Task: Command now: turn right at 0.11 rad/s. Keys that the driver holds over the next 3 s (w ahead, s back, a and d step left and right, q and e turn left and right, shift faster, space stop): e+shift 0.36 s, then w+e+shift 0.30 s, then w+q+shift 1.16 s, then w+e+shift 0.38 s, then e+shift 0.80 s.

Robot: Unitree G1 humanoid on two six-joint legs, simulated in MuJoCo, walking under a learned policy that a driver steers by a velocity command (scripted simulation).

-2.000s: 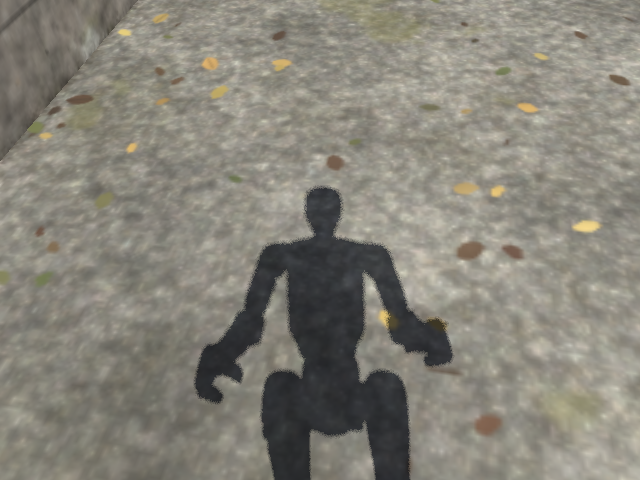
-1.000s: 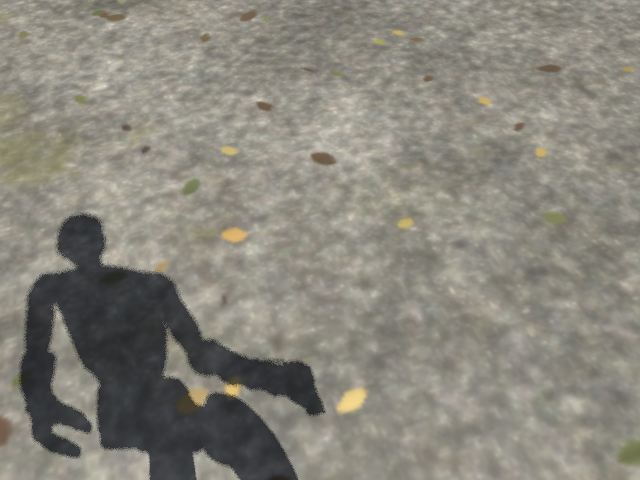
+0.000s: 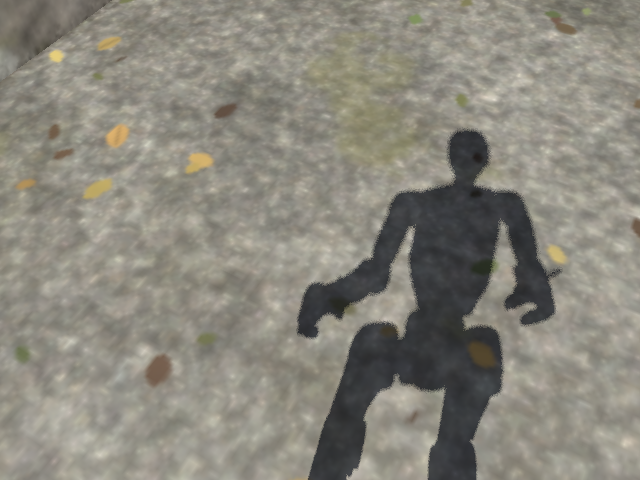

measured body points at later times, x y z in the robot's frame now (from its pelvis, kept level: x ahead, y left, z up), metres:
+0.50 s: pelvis +0.02 -0.03 -0.01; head +0.05 -0.05 +0.44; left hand +0.29 +0.17 -0.09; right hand +0.04 -0.35 -0.11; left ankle +0.00 +0.14 -0.74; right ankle -0.03 -0.12 -0.73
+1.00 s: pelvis +0.30 -0.22 -0.04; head +0.34 -0.24 +0.40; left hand +0.44 +0.04 -0.16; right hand +0.37 -0.54 -0.12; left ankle +0.47 -0.24 -0.74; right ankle -0.02 -0.13 -0.69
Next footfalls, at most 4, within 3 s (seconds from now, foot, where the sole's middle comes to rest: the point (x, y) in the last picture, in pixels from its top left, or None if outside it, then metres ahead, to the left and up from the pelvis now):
0.10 left None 0.03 0.13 -0.78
0.52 right None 0.00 -0.14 -0.78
0.98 left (485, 454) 0.50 -0.27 -0.78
1.42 right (623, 330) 0.79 -0.62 -0.78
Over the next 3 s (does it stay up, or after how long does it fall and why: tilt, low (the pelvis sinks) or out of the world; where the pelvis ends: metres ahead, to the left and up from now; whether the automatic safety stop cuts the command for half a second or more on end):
stays up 1.67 -0.28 0.00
